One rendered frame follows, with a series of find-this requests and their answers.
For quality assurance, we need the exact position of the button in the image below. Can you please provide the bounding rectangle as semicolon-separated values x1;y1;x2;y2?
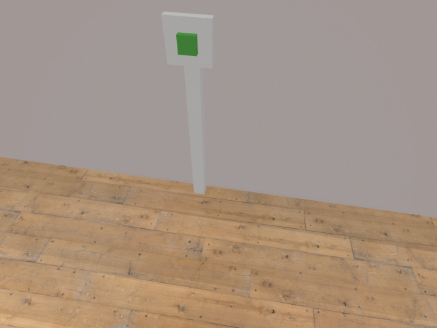
176;32;198;56

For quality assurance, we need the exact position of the panel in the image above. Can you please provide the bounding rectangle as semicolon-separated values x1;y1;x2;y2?
161;12;214;194

